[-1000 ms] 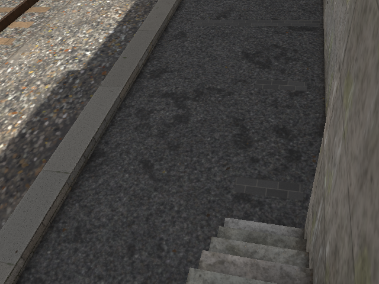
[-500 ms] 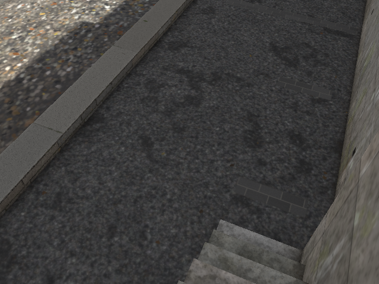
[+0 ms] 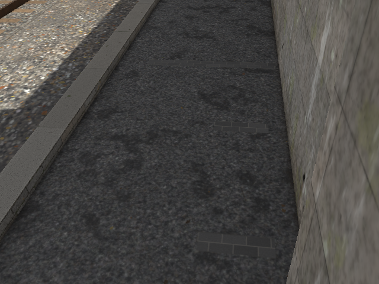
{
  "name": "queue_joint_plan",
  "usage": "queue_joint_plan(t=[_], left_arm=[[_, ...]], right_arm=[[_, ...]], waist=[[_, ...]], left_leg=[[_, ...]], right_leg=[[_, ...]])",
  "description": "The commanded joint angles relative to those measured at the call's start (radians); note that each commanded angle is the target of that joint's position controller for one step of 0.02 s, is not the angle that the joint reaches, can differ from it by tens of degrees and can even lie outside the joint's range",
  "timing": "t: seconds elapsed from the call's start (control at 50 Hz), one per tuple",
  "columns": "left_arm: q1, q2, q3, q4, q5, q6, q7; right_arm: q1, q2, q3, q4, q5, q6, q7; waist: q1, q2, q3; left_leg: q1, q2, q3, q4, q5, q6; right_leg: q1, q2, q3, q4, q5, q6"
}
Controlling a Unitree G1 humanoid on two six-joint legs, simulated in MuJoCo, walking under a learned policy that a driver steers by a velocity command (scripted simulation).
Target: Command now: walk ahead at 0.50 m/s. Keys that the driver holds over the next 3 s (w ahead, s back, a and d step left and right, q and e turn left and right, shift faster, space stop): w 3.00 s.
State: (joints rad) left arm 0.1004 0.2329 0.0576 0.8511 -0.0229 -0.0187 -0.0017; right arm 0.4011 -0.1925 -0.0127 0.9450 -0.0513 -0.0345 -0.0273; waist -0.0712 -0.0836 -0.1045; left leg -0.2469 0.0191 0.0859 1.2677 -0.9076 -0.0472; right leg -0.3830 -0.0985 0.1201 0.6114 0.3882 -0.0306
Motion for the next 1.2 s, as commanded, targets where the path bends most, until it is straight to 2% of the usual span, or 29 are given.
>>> queue_joint_plan(t=[0.02, 0.06, 0.08, 0.1, 0.16, 0.22, 0.28, 0.3, 0.32, 0.36, 0.4, 0.42, 0.44, 0.54, 0.6, 0.64, 0.68, 0.74, 0.94, 0.96, 0.98, 1.0, 1.02, 1.08, 1.1, 1.12, 1.14, 1.16, 1.2], left_arm=[[0.411, 0.135, 0.056, 0.107, -0.018, -0.025, 0.024], [0.607, 0.162, 0.023, 0.184, 0.012, -0.020, -0.008], [0.612, 0.154, 0.009, 0.226, -0.035, -0.032, -0.031], [0.664, 0.143, -0.001, 0.237, -0.084, -0.040, -0.039], [0.529, 0.147, -0.013, 0.230, -0.037, -0.047, 0.002], [0.264, -0.003, -0.095, 0.144, -0.012, -0.069, 0.033], [0.409, 0.099, -0.074, 0.166, -0.049, -0.081, 0.042], [0.531, 0.153, -0.044, 0.194, 0.247, -0.111, -0.024], [0.570, 0.114, -0.032, 0.231, 0.260, -0.120, -0.039], [0.770, -0.070, -0.073, 0.298, 0.203, -0.100, -0.026], [0.815, -0.067, -0.072, 0.332, 0.178, -0.095, -0.012], [0.584, -0.025, -0.054, 0.227, -0.084, -0.068, 0.045], [0.514, -0.029, -0.064, 0.178, -0.101, -0.059, 0.058], [0.447, 0.039, -0.032, 0.206, -0.029, -0.048, 0.050], [0.470, 0.071, -0.003, 0.237, 0.037, -0.014, 0.041], [0.469, 0.008, -0.011, 0.145, -0.024, -0.042, 0.043], [0.381, 0.007, -0.024, 0.139, -0.017, -0.038, 0.068], [0.231, -0.035, -0.015, 0.137, 0.024, -0.006, 0.041], [0.051, 0.040, -0.008, 0.011, 0.012, -0.003, 0.003], [0.213, 0.002, -0.048, 0.033, 0.283, -0.007, -0.114], [0.275, 0.048, -0.014, 0.066, 0.249, -0.021, -0.131], [0.002, 0.068, -0.003, -0.003, -0.034, -0.022, -0.030], [0.002, 0.082, 0.002, -0.024, -0.069, -0.029, -0.008], [0.520, 0.143, 0.028, 0.123, -0.015, -0.024, 0.049], [0.734, 0.259, 0.048, 0.194, 0.245, -0.048, -0.053], [0.739, 0.237, 0.020, 0.215, 0.022, -0.036, -0.008], [0.783, 0.296, 0.035, 0.238, -0.057, -0.021, -0.015], [0.767, 0.439, 0.076, 0.176, 0.130, -0.080, -0.109], [0.554, 0.115, 0.001, 0.170, 0.176, -0.107, -0.139]], right_arm=[[0.026, -0.156, -0.048, 0.023, -0.028, 0.030, -0.032], [0.005, -0.023, -0.036, 0.009, 0.003, 0.042, 0.000], [0.153, -0.009, -0.018, -0.019, -0.006, 0.039, -0.016], [0.126, -0.053, -0.026, -0.015, -0.005, 0.052, -0.021], [-0.072, -0.050, -0.018, -0.012, -0.030, 0.073, -0.013], [-0.149, -0.033, 0.004, 0.002, 0.022, 0.084, 0.015], [-0.085, -0.015, 0.016, 0.082, -0.013, 0.105, 0.019], [-0.010, -0.119, 0.013, 0.035, -0.039, -0.045, 0.097], [-0.019, -0.152, 0.003, 0.052, -0.037, -0.118, 0.109], [-0.164, -0.092, 0.033, -0.009, -0.025, -0.125, 0.095], [-0.297, -0.066, 0.050, -0.088, -0.015, -0.089, 0.083], [-0.363, -0.054, 0.020, -0.063, -0.019, -0.028, 0.050], [-0.322, -0.006, 0.041, -0.069, 0.022, 0.002, 0.052], [-0.160, -0.067, 0.024, -0.022, 0.032, 0.014, 0.030], [0.116, -0.118, -0.006, 0.075, 0.066, -0.006, 0.043], [0.232, -0.169, 0.002, 0.101, 0.030, 0.002, 0.053], [0.212, -0.244, -0.059, 0.118, 0.010, -0.001, 0.038], [0.033, -0.024, 0.041, 0.075, 0.027, -0.043, 0.024], [-0.064, -0.176, -0.005, 0.040, 0.040, -0.028, 0.045], [-0.017, -0.238, 0.014, 0.067, -0.133, -0.095, 0.048], [0.048, -0.222, -0.003, 0.067, -0.089, -0.119, 0.034], [0.047, -0.134, -0.001, 0.047, 0.019, -0.049, 0.013], [0.094, -0.177, -0.018, 0.075, -0.004, -0.007, -0.009], [0.010, -0.127, -0.033, 0.083, 0.005, 0.053, -0.013], [0.059, -0.194, 0.008, 0.037, -0.103, 0.021, 0.127], [0.038, -0.042, -0.021, 0.007, 0.044, 0.026, 0.038], [0.151, -0.069, -0.024, 0.015, 0.033, 0.036, 0.016], [0.075, -0.145, -0.003, -0.201, -0.021, -0.088, 0.129], [-0.180, -0.064, 0.053, -0.218, 0.047, -0.099, 0.059]], waist=[[0.154, 0.111, 0.209], [0.215, -0.203, 0.153], [0.099, -0.311, 0.069], [0.115, -0.290, 0.030], [0.098, -0.181, 0.144], [-0.033, 0.065, 0.186], [0.001, -0.110, 0.142], [0.013, -0.134, 0.436], [0.046, -0.077, 0.329], [0.139, -0.040, 0.230], [0.162, 0.013, 0.205], [0.141, 0.112, 0.151], [0.117, 0.087, 0.146], [0.106, -0.024, 0.211], [0.023, 0.197, 0.204], [0.037, 0.251, -0.078], [0.006, 0.225, -0.090], [0.134, 0.025, 0.189], [0.062, 0.255, 0.247], [0.124, 0.218, 0.394], [0.072, 0.136, 0.310], [-0.032, 0.153, 0.249], [-0.075, 0.192, 0.317], [0.156, 0.160, 0.177], [0.237, -0.314, 0.124], [0.171, -0.162, 0.037], [0.118, -0.116, -0.026], [0.162, -0.492, -0.240], [0.132, -0.036, 0.143]], left_leg=[[-0.199, 0.097, -0.204, 0.107, 0.843, 0.198], [-0.709, -0.180, -0.132, 0.887, -0.077, 0.159], [-0.820, -0.113, -0.136, 0.880, -0.078, 0.146], [-0.878, -0.116, -0.124, 0.850, -0.021, 0.112], [-0.946, -0.031, -0.259, 0.650, 0.392, 0.117], [-0.511, -0.049, -0.115, 0.127, 0.910, 0.015], [-0.429, -0.052, -0.084, 0.245, 0.909, 0.034], [-0.804, 0.031, -0.213, 0.244, 1.020, 0.059], [-0.937, 0.049, -0.216, 0.174, 0.964, 0.074], [-1.127, 0.087, -0.244, -0.034, 1.075, 0.107], [-1.248, 0.106, -0.224, -0.083, 1.015, 0.082], [-0.681, 0.024, -0.108, -0.284, 1.185, 0.040], [-0.273, -0.031, -0.031, -0.394, 1.380, 0.043], [-0.040, 0.025, -0.114, -0.772, 1.298, 0.108], [0.422, 0.113, -0.157, -1.185, 1.275, 0.190], [0.842, 0.345, -0.286, -0.548, 1.896, 0.284], [0.577, 0.491, -0.510, -0.700, 1.021, 0.465], [-0.191, 0.325, -0.349, -0.771, 0.656, 0.306], [-0.391, 0.200, -0.210, -0.676, 0.299, 0.146], [-0.646, 0.273, -0.182, -0.363, 0.059, 0.139], [-0.505, 0.239, -0.104, -0.319, -0.020, 0.135], [-0.080, 0.154, -0.219, -0.517, 0.320, 0.156], [-0.086, 0.189, -0.273, -0.428, 0.334, 0.178], [-0.228, 0.003, -0.134, 0.215, 0.284, 0.120], [-0.590, 0.014, -0.144, 0.756, 0.086, 0.055], [-0.754, -0.103, -0.191, 0.840, -0.178, 0.104], [-0.826, -0.122, -0.257, 0.907, -0.113, 0.076], [-1.181, -0.036, -0.150, 1.123, 0.071, 0.065], [-1.375, 0.180, -0.254, 0.930, 0.548, 0.092]], right_leg=[[0.334, -0.012, -0.101, -0.288, -0.087, -0.026], [0.678, -0.090, -0.059, 0.157, 0.317, 0.000], [0.676, -0.139, 0.033, 0.268, 0.607, 0.040], [0.612, -0.205, 0.157, 0.163, 0.417, 0.017], [0.285, -0.268, 0.467, -0.023, -0.185, -0.106], [-0.266, -0.115, 0.165, 0.011, -0.300, -0.116], [-0.164, -0.131, 0.211, 0.073, -0.130, -0.086], [-0.209, -0.038, 0.226, 0.180, -0.455, -0.030], [0.002, -0.068, 0.262, 0.255, -0.490, -0.058], [0.232, -0.067, 0.351, 0.289, -0.563, -0.126], [0.306, -0.081, 0.456, 0.283, -0.487, -0.160], [0.045, -0.001, 0.233, 0.264, -0.407, -0.137], [-0.254, 0.058, 0.123, 0.247, -0.536, -0.111], [-0.145, 0.040, 0.104, 0.625, -0.392, -0.178], [-0.364, 0.145, -0.077, 1.246, -0.719, -0.147], [-0.828, 0.193, -0.043, 1.538, -1.310, -0.110], [-0.920, 0.113, 0.125, 1.546, -1.207, -0.097], [-0.618, 0.129, 0.110, 0.950, -0.493, 0.038], [-0.037, 0.041, -0.027, 0.076, 0.091, 0.039], [0.007, 0.021, -0.085, 0.296, 0.077, 0.018], [-0.022, 0.050, -0.151, 0.175, -0.017, 0.020], [-0.187, -0.011, -0.063, -0.260, 0.028, 0.018], [-0.125, -0.100, 0.000, -0.374, 0.016, 0.030], [0.344, -0.112, -0.002, -0.453, -0.106, 0.029], [0.660, 0.021, -0.156, -0.161, -0.111, 0.026], [0.665, -0.151, 0.007, 0.194, 0.320, 0.167], [0.684, -0.292, 0.264, 0.133, 0.469, 0.156], [0.870, -0.296, 0.559, -0.121, -0.390, -0.210], [0.499, -0.313, 0.550, -0.171, -0.782, -0.244]])
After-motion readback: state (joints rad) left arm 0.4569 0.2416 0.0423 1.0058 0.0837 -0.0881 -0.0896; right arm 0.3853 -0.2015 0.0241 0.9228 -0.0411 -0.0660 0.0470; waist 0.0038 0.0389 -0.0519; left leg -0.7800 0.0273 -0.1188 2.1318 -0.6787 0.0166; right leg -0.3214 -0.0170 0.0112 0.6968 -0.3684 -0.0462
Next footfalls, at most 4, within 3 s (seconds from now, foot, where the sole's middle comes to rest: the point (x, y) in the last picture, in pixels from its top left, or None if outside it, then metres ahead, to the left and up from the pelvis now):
0.04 right None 0.09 -0.13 -0.86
0.60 left None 0.35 0.03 -1.07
1.10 right None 0.50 -0.31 -1.29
1.62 left None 0.77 -0.09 -1.50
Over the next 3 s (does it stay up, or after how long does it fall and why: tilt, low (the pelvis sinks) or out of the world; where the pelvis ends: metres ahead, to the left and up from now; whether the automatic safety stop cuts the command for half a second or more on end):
stays up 1.33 -0.27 -1.26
